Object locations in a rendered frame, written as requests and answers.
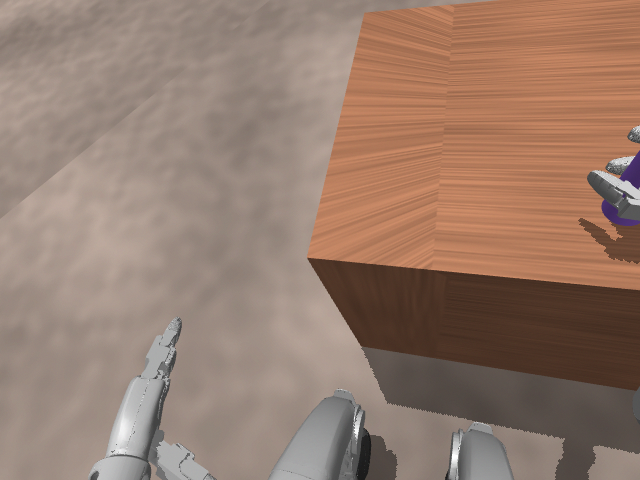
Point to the can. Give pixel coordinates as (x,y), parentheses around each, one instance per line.
(631,174)

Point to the right robot hand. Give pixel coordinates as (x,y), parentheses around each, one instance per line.
(612,188)

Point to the left robot arm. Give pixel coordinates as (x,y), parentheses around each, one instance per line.
(121,467)

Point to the left robot hand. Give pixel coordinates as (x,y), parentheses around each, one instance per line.
(136,428)

